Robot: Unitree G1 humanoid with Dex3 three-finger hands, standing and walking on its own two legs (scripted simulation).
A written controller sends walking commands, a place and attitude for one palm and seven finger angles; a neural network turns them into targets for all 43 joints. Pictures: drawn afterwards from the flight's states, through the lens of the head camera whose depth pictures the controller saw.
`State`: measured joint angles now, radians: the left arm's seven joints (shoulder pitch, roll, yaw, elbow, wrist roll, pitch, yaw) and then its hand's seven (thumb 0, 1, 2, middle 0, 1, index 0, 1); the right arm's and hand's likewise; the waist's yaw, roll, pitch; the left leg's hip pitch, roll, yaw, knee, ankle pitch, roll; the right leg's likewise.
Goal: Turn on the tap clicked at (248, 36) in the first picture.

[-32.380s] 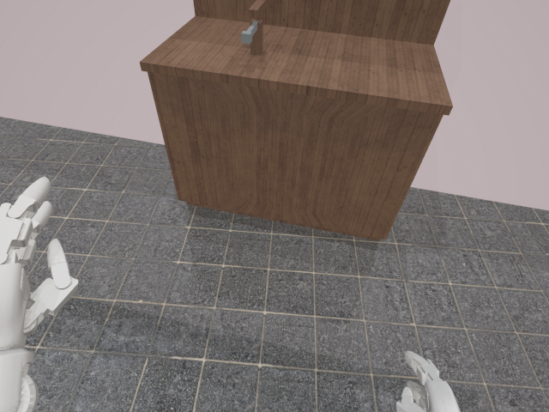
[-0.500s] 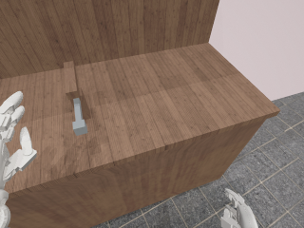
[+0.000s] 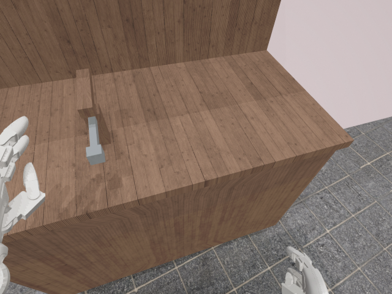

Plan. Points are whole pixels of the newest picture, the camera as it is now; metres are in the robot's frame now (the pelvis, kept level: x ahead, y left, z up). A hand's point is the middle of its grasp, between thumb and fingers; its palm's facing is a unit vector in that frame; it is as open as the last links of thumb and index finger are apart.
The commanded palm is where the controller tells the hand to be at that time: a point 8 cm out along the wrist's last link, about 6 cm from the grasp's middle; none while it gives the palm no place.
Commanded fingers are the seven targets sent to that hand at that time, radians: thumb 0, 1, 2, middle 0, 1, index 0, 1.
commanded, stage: shuffle to correct the standing spot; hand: left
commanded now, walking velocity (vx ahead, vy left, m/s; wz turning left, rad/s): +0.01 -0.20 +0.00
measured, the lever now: (95, 154) +0.34 +0.23 +0.09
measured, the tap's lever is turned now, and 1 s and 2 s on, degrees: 0 0 0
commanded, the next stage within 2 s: come to a stop and stand still in 0.68 s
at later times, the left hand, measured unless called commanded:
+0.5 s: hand (67, 215) +0.19 +0.19 +0.17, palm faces +0.42 -0.80 -0.43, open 7.4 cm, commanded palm +0.13 +0.22 +0.18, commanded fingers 0.00 0.90 0.90 -0.20 -0.30 -0.20 -0.30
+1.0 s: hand (158, 208) +0.20 +0.07 +0.18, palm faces +0.39 -0.77 -0.51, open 7.4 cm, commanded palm +0.14 +0.12 +0.18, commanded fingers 0.00 0.90 0.90 -0.20 -0.30 -0.20 -0.30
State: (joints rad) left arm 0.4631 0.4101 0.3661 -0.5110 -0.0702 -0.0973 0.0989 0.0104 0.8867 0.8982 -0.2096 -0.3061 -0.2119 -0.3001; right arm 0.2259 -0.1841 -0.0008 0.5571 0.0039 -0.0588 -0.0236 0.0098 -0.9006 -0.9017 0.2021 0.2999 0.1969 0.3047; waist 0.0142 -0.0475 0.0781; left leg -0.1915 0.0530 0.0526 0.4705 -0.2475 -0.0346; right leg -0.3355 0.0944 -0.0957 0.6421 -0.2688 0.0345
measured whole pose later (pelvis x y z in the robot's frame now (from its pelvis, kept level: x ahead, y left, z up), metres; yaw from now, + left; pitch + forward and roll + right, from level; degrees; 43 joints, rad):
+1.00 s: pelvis -0.01 -0.17 -0.01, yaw +3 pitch -3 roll -1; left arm 0.45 0.43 0.39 -0.53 -0.04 -0.16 0.11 0.01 0.89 0.90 -0.21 -0.31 -0.21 -0.30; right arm 0.22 -0.21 -0.01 0.58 0.03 -0.07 0.00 0.01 -0.90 -0.90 0.20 0.30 0.20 0.30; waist -0.01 0.06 0.09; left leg -0.33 0.08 -0.01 0.84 -0.42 -0.02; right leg -0.31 0.04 -0.10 0.61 -0.25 -0.06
